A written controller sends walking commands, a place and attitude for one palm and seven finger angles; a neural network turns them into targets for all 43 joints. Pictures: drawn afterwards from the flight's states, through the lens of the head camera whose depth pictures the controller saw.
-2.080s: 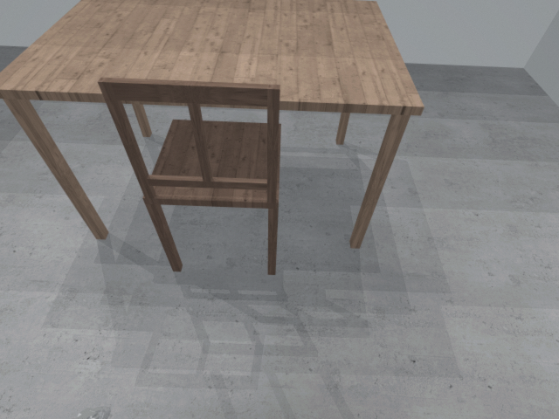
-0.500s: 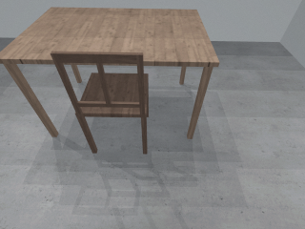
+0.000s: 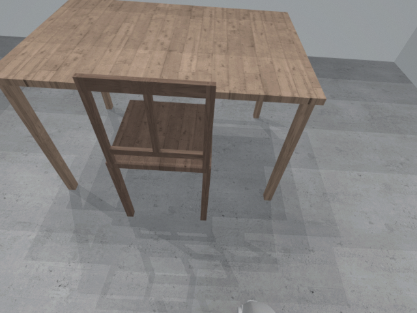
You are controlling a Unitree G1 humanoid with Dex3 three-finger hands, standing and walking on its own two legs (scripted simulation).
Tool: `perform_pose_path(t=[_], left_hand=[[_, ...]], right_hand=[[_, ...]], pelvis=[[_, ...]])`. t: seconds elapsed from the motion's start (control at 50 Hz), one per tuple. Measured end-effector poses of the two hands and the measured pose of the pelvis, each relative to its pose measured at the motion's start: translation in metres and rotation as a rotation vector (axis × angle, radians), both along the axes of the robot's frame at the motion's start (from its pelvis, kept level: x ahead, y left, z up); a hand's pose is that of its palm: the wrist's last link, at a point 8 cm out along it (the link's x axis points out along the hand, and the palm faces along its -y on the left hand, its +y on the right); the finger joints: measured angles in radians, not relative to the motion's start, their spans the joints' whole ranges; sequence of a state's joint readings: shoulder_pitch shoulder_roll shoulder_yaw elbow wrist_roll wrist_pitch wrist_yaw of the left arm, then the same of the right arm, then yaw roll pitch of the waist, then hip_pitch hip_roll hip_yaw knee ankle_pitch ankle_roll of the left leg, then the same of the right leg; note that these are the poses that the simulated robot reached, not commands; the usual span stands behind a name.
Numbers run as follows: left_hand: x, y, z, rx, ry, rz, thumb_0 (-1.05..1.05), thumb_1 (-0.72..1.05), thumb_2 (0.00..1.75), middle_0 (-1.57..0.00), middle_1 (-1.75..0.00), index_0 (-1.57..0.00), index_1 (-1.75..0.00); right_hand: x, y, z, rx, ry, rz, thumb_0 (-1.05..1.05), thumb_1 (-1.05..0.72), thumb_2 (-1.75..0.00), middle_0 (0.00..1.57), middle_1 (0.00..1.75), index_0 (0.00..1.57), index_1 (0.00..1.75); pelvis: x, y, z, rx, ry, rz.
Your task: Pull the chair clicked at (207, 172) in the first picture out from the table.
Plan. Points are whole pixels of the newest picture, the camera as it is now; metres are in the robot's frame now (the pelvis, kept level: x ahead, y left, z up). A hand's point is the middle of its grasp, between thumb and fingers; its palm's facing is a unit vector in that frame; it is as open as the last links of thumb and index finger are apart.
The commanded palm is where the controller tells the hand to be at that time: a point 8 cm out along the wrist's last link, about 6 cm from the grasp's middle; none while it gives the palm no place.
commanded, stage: take the last steps up to it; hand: left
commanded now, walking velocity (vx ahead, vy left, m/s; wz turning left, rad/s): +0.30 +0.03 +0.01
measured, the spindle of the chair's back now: (152, 124) +0.69 +0.21 -0.11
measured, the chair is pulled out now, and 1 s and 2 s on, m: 0.00 0.00 0.00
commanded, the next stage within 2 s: come to a stop and stand still in 0.38 s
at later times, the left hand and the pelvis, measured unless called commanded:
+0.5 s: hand (135, 284) +0.21 +0.17 -0.18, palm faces +0.08 -0.98 -0.19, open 7.2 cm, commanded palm none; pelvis +0.18 -0.01 +0.00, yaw +1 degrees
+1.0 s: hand (124, 285) +0.21 +0.20 -0.18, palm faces +0.04 -0.97 -0.25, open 7.4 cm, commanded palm none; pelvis +0.19 +0.00 -0.01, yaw -1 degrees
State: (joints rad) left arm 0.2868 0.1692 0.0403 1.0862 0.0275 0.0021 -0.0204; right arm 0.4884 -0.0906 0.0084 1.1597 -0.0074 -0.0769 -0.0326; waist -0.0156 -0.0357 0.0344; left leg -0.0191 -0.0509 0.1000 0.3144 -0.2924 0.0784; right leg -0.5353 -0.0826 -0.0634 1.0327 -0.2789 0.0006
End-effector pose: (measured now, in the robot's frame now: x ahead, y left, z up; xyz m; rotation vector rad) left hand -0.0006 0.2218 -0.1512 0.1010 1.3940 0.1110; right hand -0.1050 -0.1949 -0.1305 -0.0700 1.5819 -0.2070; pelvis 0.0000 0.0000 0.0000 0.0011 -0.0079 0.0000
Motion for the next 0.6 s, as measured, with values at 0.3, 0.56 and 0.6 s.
perform_pose_path(t=[0.3,0.56,0.6], left_hand=[[0.214,-0.017,0.0,0.06,-0.306,-0.03,0.0,0.92,0.9,-0.2,-0.3,-0.2,-0.29],[0.197,0.01,-0.002,0.04,-0.084,0.065,-0.01,0.93,0.9,-0.2,-0.3,-0.2,-0.3],[0.195,0.016,-0.012,0.027,-0.044,0.081,0.0,0.93,0.9,-0.2,-0.3,-0.2,-0.3]], right_hand=[[0.112,-0.021,-0.036,0.044,0.071,-0.016,0.01,-0.91,-0.9,0.2,0.3,0.2,0.3],[0.374,-0.038,-0.002,-0.082,-0.394,0.159,0.01,-0.93,-0.9,0.19,0.3,0.19,0.29],[0.396,-0.028,-0.002,-0.096,-0.419,0.182,0.0,-0.93,-0.9,0.19,0.3,0.19,0.29]], pelvis=[[0.12,-0.021,-0.027,-0.014,-0.031,0.028],[0.198,0.004,-0.006,-0.042,-0.015,0.018],[0.21,0.014,-0.011,-0.056,-0.023,0.016]])
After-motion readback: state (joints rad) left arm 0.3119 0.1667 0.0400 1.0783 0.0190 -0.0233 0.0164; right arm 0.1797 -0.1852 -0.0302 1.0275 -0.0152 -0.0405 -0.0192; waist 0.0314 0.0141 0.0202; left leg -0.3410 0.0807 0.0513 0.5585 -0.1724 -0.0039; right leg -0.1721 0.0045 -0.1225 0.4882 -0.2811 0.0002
